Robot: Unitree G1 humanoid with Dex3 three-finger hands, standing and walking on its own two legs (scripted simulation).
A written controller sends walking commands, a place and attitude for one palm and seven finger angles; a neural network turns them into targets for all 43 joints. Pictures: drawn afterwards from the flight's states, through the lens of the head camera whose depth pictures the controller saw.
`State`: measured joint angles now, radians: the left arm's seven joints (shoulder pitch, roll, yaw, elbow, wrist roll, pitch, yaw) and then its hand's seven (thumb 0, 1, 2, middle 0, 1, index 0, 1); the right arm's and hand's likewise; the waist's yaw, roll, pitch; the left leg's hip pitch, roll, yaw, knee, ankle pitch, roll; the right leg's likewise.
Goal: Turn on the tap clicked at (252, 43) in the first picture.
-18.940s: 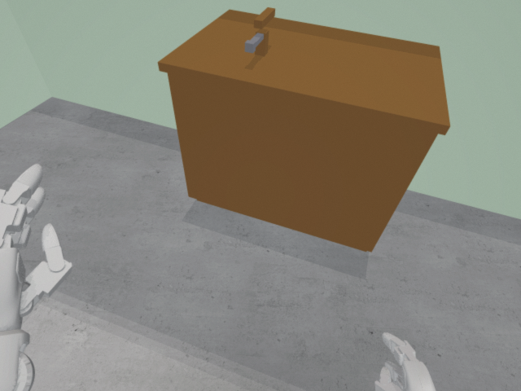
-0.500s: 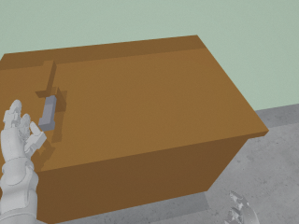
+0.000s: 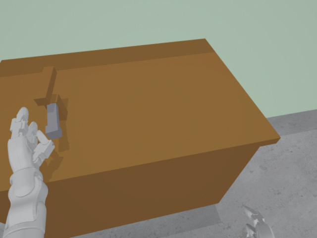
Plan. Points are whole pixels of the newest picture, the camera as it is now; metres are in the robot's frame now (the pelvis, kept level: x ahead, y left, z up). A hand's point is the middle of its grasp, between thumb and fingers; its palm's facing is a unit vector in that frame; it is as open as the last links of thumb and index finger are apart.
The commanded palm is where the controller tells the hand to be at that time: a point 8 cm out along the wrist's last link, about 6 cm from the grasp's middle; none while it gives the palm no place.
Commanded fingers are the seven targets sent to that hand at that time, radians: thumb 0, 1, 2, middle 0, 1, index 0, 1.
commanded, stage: push the lever round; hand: left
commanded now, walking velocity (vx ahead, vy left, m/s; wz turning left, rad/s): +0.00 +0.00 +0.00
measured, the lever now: (54, 131) +0.33 +0.30 +0.09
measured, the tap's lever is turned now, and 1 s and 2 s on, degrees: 10 40 61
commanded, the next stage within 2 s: none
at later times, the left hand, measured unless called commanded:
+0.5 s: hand (59, 141) +0.31 +0.27 +0.09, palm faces +0.59 -0.80 -0.04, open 7.6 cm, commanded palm +0.27 +0.29 +0.08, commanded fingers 0.00 0.90 0.90 -0.15 -0.15 -0.15 -0.15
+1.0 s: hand (80, 131) +0.34 +0.24 +0.08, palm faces +0.67 -0.74 -0.06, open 7.7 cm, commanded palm +0.30 +0.26 +0.08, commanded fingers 0.00 0.90 0.90 -0.15 -0.15 -0.15 -0.15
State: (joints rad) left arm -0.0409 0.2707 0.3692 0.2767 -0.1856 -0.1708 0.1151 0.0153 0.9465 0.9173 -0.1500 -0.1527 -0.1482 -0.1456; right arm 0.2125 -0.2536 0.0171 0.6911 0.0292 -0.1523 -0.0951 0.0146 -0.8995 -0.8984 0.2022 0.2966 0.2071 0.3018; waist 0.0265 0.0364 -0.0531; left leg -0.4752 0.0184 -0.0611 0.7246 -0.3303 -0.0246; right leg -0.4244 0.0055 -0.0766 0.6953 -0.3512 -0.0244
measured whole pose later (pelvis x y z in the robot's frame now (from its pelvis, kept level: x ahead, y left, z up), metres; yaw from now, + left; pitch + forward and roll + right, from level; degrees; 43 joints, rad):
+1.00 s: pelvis +0.00 +0.00 +0.00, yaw +0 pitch +5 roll -1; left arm -0.20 0.10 0.20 0.30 -0.03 -0.06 0.56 -0.03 0.92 0.92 -0.15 -0.15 -0.14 -0.14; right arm 0.16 -0.21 0.02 0.70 -0.02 -0.03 -0.07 0.01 -0.90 -0.90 0.20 0.30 0.21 0.30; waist 0.01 0.02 -0.07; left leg -0.48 0.01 -0.06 0.73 -0.33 -0.02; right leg -0.43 0.00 -0.08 0.70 -0.35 -0.02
